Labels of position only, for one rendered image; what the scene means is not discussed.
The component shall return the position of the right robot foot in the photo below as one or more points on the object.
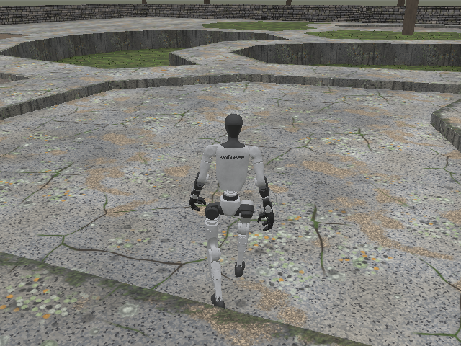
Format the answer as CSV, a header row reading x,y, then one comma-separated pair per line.
x,y
239,270

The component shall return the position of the right robot upper arm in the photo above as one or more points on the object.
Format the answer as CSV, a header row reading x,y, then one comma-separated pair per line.
x,y
255,154

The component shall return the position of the robot right hand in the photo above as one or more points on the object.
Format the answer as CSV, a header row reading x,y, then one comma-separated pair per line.
x,y
269,221

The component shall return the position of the robot left hand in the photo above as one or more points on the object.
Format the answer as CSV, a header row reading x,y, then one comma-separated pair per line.
x,y
192,202

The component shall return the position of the robot right forearm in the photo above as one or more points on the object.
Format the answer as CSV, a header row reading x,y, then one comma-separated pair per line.
x,y
265,197

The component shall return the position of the left robot upper arm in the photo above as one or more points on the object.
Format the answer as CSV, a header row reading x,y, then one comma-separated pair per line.
x,y
209,152

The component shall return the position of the humanoid robot head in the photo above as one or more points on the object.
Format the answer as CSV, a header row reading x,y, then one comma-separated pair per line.
x,y
233,126

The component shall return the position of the robot left forearm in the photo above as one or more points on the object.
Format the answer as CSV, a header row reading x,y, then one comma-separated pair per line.
x,y
196,188

